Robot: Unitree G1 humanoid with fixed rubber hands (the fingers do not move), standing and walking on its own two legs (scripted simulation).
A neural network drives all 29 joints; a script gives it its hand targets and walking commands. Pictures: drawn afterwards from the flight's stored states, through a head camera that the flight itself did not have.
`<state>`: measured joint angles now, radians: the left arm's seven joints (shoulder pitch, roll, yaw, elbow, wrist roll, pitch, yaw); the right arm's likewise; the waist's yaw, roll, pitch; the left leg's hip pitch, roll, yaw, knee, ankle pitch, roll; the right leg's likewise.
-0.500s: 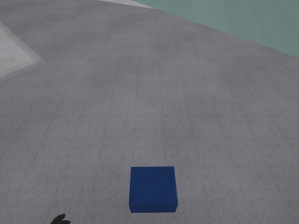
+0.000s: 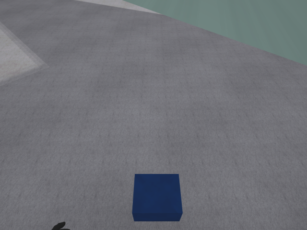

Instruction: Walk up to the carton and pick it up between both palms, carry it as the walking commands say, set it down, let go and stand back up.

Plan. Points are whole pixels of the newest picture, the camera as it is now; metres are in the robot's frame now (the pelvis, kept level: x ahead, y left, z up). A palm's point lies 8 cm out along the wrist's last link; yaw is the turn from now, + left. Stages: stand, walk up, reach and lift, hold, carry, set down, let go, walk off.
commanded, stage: walk up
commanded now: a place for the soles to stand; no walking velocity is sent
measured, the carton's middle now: (156, 197) +0.46 +0.01 -0.69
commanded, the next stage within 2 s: reach and lift in 0.14 s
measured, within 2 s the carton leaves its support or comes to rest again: neither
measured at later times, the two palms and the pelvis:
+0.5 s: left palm (66, 228) +0.17 +0.27 -0.13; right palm out of the picture +0.15 -0.27 -0.13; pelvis -0.05 +0.00 -0.03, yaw -2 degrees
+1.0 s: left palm (86, 186) +0.31 +0.27 -0.18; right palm (229, 193) +0.30 -0.23 -0.18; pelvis -0.12 +0.02 -0.09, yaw -1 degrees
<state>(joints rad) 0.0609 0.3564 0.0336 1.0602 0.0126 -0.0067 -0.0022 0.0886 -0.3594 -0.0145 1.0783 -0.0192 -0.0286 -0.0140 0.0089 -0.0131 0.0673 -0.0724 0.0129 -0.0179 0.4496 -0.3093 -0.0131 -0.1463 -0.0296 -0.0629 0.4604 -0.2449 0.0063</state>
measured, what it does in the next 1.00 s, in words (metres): lowers itself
